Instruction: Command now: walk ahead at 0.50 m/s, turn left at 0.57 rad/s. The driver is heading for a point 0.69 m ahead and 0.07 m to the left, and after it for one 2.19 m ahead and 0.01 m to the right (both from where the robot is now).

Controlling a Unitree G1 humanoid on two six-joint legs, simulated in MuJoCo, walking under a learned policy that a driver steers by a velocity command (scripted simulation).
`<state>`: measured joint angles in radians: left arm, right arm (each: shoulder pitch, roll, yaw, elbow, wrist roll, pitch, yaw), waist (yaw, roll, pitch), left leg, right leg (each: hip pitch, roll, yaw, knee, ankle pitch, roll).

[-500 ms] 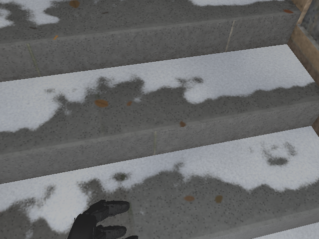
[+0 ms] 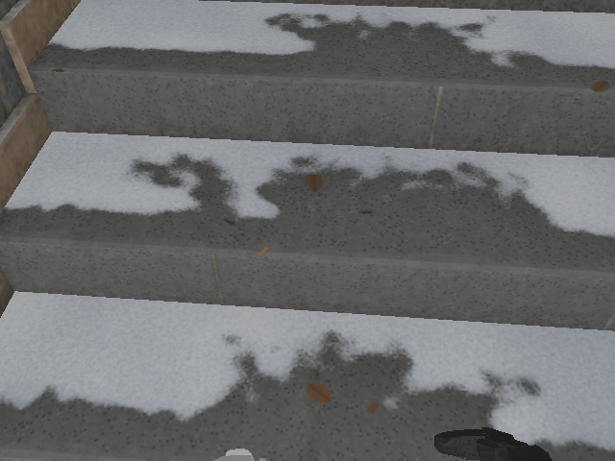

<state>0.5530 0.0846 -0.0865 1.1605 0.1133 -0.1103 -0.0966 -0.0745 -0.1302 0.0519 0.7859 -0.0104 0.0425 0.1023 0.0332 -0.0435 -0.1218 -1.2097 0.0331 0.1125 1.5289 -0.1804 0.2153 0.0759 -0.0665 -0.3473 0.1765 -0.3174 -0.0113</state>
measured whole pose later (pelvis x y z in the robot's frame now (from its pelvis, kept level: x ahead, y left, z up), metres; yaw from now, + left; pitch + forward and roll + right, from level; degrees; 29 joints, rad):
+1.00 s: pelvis +0.56 +0.02 +0.29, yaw +16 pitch +4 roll +0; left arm 0.62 0.03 -0.05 1.19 0.13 -0.10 -0.01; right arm 0.01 -0.12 0.06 0.84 -0.04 -0.04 0.04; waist 0.11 0.02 -0.11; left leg -1.38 0.04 -0.02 2.03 -0.30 0.15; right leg -0.07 0.02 -0.08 0.43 -0.43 -0.05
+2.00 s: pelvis +0.77 +0.09 +0.44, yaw -14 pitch +4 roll +0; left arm 0.13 0.22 0.03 0.69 0.00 -0.09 -0.02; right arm 0.14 -0.27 -0.07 0.69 0.00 -0.09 0.03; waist 0.02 0.04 -0.02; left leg -0.52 0.03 -0.04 0.90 -0.28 -0.12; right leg -0.42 0.09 0.11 0.62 -0.26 -0.05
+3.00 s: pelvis +0.81 +0.09 +0.45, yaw -15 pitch +1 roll +0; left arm 0.14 0.23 0.04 0.82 -0.02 -0.03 -0.06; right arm 0.25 -0.20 -0.02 0.72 0.00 -0.05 0.09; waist -0.01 0.00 0.02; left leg -0.21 0.03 -0.01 0.53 -0.34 -0.03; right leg -0.25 0.08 0.10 0.53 -0.29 -0.03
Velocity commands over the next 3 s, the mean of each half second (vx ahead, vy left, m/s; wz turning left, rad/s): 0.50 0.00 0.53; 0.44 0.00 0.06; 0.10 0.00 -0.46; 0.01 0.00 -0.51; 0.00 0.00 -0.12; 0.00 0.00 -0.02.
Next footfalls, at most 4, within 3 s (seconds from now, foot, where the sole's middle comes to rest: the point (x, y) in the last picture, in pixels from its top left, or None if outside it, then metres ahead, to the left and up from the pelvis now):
0.02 left None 0.19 0.11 -0.63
0.48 right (389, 420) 0.50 -0.09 -0.47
1.14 left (213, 210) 0.84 0.24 -0.32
1.60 right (350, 222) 0.82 -0.02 -0.32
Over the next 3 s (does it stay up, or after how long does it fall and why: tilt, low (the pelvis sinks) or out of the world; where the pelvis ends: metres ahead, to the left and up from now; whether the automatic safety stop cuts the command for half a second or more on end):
stays up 0.81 0.09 0.45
